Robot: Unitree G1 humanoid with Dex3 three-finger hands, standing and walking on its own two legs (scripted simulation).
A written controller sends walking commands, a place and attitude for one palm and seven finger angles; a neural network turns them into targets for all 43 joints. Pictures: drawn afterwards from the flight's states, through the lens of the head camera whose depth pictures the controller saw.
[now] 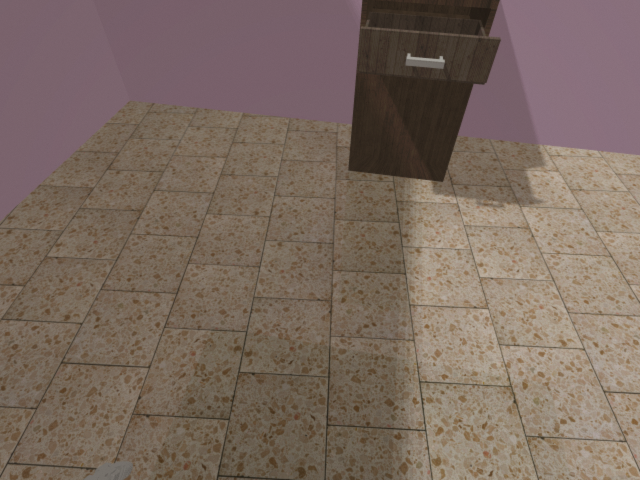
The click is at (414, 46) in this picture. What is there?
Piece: drawer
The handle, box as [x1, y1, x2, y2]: [405, 53, 444, 68]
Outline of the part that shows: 407,54 405,65 439,68 443,67 444,60 442,59 442,56 440,56 438,59 410,57 410,54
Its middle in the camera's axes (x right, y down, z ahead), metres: +0.34 -0.59 +1.27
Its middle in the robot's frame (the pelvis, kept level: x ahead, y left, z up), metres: +1.35 -0.28 -0.04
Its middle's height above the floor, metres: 0.73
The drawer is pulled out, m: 0.30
